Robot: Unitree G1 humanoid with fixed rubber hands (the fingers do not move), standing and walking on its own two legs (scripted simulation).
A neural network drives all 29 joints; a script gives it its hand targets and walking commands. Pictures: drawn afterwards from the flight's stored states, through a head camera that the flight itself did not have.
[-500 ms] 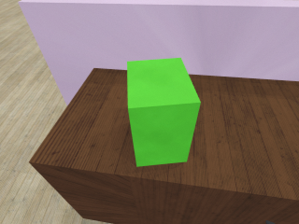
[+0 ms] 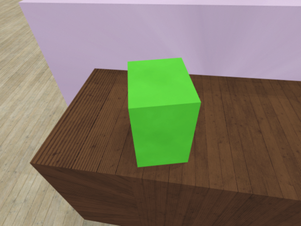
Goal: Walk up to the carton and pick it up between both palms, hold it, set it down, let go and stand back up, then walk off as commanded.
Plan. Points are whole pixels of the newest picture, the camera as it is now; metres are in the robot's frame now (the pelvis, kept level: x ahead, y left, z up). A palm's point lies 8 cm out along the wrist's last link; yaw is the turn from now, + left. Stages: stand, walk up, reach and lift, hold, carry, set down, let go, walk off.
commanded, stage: stand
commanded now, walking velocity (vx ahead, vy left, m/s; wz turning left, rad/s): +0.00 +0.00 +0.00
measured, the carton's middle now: (158, 114) +0.47 +0.03 +0.04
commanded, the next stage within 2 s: walk off in 0.98 s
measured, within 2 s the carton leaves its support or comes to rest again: neither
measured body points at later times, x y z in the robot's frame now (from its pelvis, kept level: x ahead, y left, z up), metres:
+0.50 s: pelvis -0.01 +0.00 +0.00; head -0.01 +0.00 +0.45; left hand +0.05 +0.30 -0.13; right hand +0.11 -0.30 -0.11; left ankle -0.02 +0.13 -0.75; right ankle +0.00 -0.10 -0.75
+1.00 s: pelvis -0.01 +0.00 +0.00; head -0.01 +0.00 +0.45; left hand +0.05 +0.30 -0.13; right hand +0.11 -0.30 -0.11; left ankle -0.02 +0.13 -0.75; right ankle +0.00 -0.10 -0.75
